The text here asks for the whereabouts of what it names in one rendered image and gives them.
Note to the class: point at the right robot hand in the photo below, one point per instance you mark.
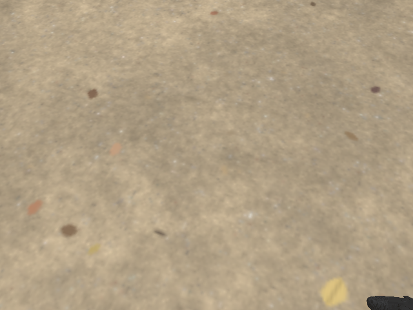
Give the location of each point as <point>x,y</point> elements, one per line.
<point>390,303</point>

